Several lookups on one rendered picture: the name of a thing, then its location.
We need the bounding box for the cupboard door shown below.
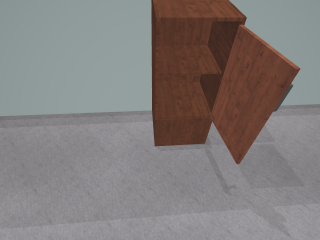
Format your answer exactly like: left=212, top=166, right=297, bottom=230
left=210, top=24, right=300, bottom=164

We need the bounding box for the handle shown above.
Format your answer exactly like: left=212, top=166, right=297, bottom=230
left=273, top=84, right=294, bottom=112

